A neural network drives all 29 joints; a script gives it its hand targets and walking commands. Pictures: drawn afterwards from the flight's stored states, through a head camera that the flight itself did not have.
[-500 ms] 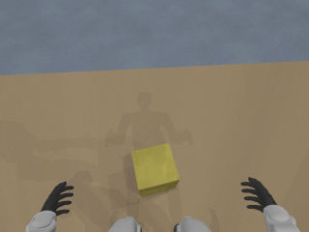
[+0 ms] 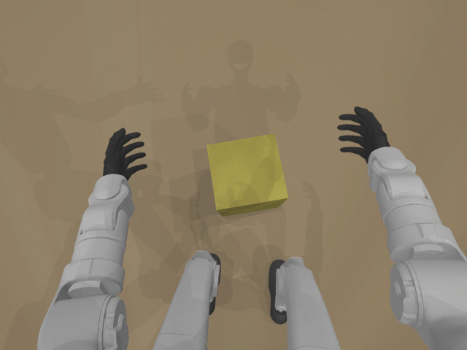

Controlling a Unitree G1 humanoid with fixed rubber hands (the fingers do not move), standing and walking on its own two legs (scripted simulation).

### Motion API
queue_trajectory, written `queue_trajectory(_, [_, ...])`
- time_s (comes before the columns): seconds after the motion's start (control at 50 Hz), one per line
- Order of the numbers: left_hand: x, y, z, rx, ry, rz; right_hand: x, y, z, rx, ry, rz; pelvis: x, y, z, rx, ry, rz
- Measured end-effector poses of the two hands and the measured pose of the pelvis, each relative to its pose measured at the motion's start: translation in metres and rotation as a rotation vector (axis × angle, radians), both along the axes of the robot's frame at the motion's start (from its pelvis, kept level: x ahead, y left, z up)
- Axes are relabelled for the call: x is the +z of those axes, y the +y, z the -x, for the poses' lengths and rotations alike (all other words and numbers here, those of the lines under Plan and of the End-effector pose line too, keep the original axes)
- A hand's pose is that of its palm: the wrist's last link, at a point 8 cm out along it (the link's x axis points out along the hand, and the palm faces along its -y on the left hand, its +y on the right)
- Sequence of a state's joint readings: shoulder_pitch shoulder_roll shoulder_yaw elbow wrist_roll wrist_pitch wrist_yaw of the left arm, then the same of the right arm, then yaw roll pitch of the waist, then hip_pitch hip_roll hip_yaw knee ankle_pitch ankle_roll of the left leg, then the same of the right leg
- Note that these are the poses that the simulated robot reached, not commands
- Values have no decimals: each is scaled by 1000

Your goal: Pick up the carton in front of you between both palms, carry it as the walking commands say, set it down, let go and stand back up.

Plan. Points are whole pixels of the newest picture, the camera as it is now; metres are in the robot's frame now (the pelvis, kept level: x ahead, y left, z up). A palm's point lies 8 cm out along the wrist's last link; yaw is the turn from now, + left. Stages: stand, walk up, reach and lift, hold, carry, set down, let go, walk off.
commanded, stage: reach and lift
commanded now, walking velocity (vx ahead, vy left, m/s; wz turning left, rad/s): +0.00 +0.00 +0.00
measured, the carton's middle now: (246, 179) +0.47 +0.02 -0.55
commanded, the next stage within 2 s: none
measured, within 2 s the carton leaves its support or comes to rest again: leaves its support in 1.94 s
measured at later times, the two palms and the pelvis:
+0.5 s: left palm (159, 153) +0.45 +0.21 -0.19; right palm (332, 126) +0.53 -0.16 -0.20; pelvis +0.00 -0.01 -0.06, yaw +1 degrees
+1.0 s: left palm (181, 179) +0.44 +0.21 -0.42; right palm (307, 161) +0.51 -0.16 -0.43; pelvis -0.05 +0.00 -0.26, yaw +3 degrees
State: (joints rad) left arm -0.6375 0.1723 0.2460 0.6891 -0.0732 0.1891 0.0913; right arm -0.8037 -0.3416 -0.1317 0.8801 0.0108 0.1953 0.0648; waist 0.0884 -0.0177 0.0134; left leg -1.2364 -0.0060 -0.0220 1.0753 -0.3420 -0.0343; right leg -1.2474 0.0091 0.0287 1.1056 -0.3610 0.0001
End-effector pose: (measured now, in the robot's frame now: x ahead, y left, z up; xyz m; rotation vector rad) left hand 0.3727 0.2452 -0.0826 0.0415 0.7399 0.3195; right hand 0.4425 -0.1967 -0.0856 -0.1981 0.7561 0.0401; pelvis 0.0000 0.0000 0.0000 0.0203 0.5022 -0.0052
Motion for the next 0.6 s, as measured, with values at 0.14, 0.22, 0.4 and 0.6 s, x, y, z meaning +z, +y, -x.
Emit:
queue_trajectory(0.14, [-15,-19,-44,35,-60,33,-11,18,-52,22,-41,-46,-21,-3,21,-8,97,-8])
queue_trajectory(0.22, [-25,-28,-65,47,-89,39,-20,27,-78,37,-68,-63,-30,-4,23,-10,155,-13])
queue_trajectory(0.4, [-66,-35,-77,53,-83,32,-66,35,-94,39,-67,-72,-39,-6,5,-14,290,-22])
queue_trajectory(0.6, [-168,-31,-70,44,-33,34,-176,38,-78,-1,-34,-66,-107,-3,-5,-2,422,-32])
